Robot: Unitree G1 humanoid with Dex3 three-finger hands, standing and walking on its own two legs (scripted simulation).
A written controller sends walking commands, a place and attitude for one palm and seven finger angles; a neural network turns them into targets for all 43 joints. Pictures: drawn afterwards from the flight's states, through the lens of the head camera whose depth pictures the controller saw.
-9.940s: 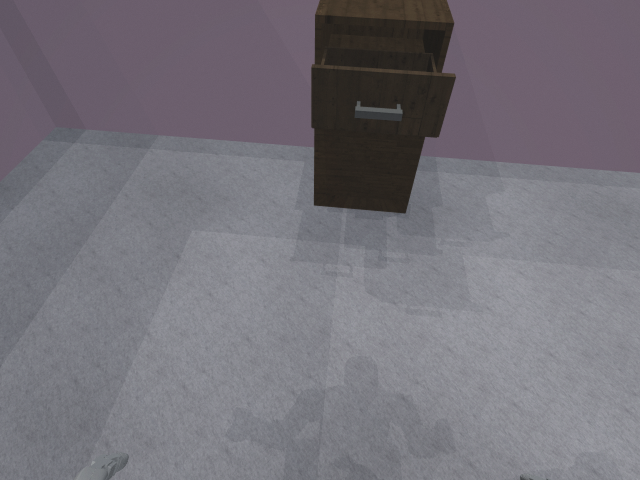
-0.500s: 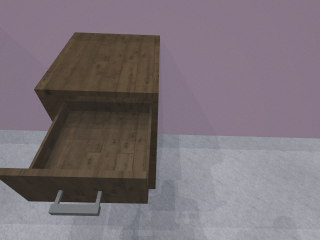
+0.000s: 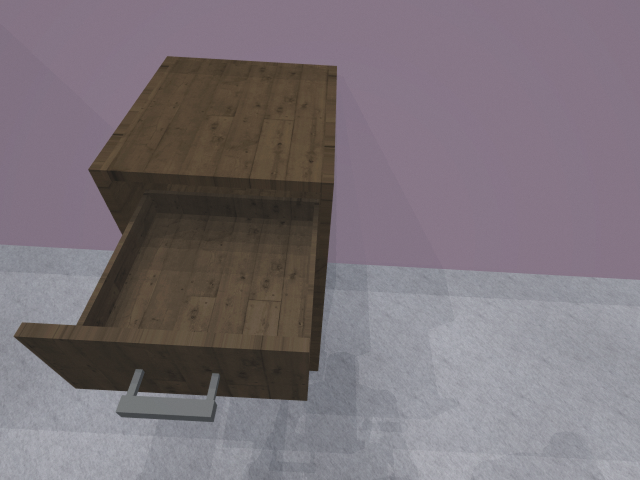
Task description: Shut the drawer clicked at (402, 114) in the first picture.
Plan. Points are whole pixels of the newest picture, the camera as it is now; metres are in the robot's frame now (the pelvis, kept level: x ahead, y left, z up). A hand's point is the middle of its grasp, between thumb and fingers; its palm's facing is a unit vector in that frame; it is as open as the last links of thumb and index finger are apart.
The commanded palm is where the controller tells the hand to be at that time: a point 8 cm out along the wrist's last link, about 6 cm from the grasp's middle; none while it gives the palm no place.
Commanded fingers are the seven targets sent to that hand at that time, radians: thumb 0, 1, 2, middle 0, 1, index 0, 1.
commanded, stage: look again from close up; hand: left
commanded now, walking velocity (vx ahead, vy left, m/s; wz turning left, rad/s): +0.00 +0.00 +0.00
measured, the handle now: (172, 393) +0.24 +0.22 -0.08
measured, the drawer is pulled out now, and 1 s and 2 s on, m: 0.30 0.27 0.27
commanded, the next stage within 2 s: raise the hand and make a fist in 0.40 s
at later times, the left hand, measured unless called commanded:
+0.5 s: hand out of the picture -0.03 +0.16 -0.18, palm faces +0.02 -0.99 -0.17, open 7.4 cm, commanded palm +0.08 +0.20 -0.07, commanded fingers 0.00 0.90 0.90 -0.22 -0.32 -0.22 -0.32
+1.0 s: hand out of the picture +0.11 +0.14 -0.03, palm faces +0.10 -0.99 -0.07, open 5.6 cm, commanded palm +0.06 +0.21 -0.04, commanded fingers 0.00 0.90 0.90 -0.72 -0.86 -0.72 -0.86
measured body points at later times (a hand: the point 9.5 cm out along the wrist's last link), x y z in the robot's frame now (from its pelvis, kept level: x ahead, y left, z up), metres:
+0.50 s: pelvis -0.01 +0.00 +0.00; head +0.01 +0.00 +0.45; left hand -0.03 +0.21 -0.16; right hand -0.02 -0.22 -0.16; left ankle +0.00 +0.11 -0.74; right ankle -0.07 -0.10 -0.74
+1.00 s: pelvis -0.07 -0.03 -0.08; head -0.03 -0.02 +0.37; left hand +0.09 +0.19 -0.02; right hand +0.19 -0.26 -0.12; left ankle +0.00 +0.11 -0.74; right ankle -0.07 -0.10 -0.74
